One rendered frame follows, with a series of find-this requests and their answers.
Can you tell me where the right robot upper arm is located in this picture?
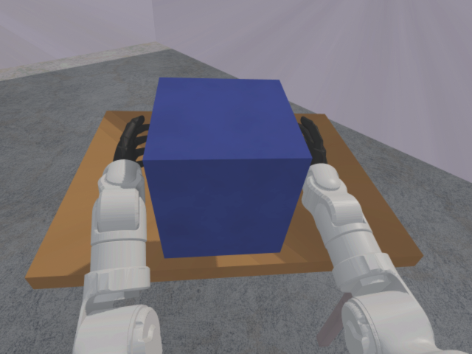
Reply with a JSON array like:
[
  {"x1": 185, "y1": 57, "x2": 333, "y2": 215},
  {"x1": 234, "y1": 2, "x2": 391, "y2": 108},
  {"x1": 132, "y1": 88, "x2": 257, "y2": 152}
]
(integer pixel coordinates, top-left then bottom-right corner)
[{"x1": 341, "y1": 289, "x2": 468, "y2": 354}]

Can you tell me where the left robot hand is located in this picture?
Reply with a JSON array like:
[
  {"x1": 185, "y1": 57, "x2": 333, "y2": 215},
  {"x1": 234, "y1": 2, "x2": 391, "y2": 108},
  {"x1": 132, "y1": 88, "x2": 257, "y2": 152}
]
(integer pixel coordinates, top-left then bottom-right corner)
[{"x1": 113, "y1": 115, "x2": 150, "y2": 167}]

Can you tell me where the carton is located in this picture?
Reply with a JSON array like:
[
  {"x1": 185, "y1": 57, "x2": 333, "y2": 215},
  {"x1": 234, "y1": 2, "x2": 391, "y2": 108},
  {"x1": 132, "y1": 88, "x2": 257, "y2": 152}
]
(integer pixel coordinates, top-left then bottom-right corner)
[{"x1": 142, "y1": 77, "x2": 313, "y2": 258}]

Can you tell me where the left robot upper arm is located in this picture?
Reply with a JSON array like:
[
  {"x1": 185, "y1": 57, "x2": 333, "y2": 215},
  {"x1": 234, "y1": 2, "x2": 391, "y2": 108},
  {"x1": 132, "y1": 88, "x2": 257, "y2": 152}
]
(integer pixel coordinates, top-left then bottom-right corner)
[{"x1": 74, "y1": 304, "x2": 162, "y2": 354}]

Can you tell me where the left robot forearm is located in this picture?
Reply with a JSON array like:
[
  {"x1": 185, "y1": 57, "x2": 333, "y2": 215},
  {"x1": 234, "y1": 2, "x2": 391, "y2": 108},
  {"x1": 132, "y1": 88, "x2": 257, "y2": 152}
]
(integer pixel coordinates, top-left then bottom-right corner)
[{"x1": 72, "y1": 159, "x2": 150, "y2": 354}]

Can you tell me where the right robot forearm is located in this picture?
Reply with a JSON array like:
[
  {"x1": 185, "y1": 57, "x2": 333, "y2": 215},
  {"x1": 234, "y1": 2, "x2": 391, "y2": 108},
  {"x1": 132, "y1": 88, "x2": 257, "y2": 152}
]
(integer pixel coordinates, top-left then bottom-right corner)
[{"x1": 302, "y1": 163, "x2": 435, "y2": 343}]

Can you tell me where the table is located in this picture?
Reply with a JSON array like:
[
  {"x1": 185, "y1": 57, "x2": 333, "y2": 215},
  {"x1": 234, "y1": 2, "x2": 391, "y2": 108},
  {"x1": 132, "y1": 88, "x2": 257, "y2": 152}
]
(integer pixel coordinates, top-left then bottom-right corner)
[{"x1": 25, "y1": 111, "x2": 424, "y2": 347}]

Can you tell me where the right robot hand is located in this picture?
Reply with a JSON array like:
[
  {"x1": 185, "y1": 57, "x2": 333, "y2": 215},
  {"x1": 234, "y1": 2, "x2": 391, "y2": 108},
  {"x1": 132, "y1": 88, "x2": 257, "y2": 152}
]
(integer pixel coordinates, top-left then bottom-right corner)
[{"x1": 298, "y1": 117, "x2": 327, "y2": 166}]

